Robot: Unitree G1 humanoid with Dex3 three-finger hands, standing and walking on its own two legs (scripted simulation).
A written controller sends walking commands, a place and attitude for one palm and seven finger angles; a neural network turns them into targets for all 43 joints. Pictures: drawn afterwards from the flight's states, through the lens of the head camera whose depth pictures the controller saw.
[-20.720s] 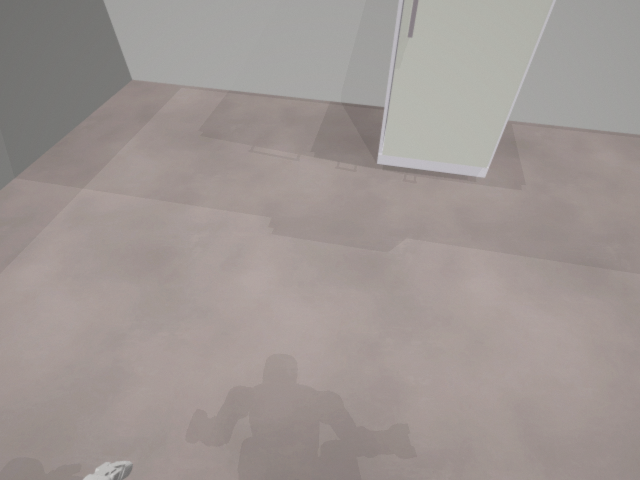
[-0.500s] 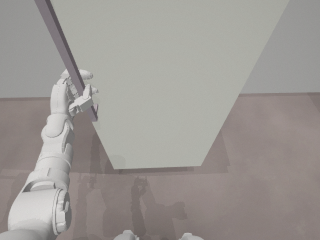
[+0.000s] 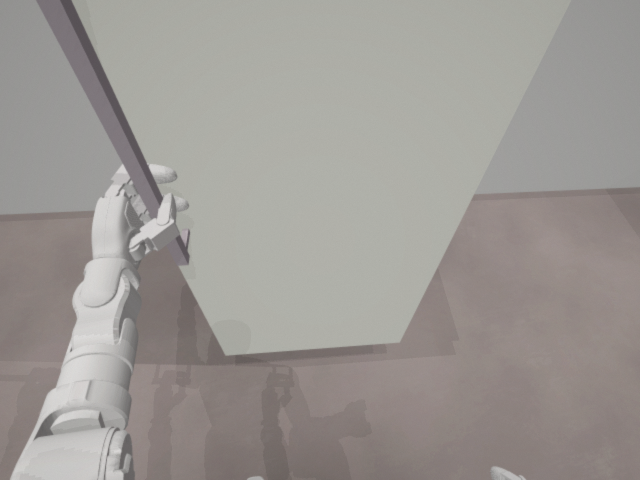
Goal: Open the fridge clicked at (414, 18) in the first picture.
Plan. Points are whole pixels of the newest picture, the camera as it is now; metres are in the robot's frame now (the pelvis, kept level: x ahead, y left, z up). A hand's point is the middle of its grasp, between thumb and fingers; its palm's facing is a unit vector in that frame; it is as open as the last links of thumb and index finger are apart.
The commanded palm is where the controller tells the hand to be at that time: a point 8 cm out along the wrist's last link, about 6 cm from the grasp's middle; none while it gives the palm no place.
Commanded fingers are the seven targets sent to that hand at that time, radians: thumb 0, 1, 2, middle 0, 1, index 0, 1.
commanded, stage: grip the handle and tug to test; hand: left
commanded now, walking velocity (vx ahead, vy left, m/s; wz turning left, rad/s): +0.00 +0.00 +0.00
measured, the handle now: (141, 156) +0.47 +0.21 +0.14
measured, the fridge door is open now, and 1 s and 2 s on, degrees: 0 24 58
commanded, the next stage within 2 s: pull the door a little, standing still in 0.04 s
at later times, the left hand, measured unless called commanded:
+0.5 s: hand (172, 278) +0.33 +0.17 +0.09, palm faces +0.03 -1.00 -0.03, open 5.7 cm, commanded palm +0.30 +0.22 +0.08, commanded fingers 0.00 0.90 0.90 -0.45 -1.40 -0.45 -1.40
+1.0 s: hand (203, 361) +0.24 +0.12 +0.09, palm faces +0.12 -0.98 -0.18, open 5.6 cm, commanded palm +0.20 +0.17 +0.08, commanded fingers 0.00 0.90 0.90 -0.45 -1.40 -0.45 -1.40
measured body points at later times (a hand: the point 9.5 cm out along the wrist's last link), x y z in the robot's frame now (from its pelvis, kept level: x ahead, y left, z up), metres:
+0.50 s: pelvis +0.00 +0.00 +0.01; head +0.03 -0.01 +0.46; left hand +0.33 +0.22 +0.09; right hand +0.14 -0.24 -0.09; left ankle +0.00 +0.10 -0.70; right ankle -0.02 -0.10 -0.70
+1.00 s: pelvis -0.05 -0.03 +0.04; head -0.04 -0.05 +0.48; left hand +0.23 +0.17 +0.10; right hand +0.13 -0.23 -0.07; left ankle +0.00 +0.10 -0.70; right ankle -0.02 -0.10 -0.70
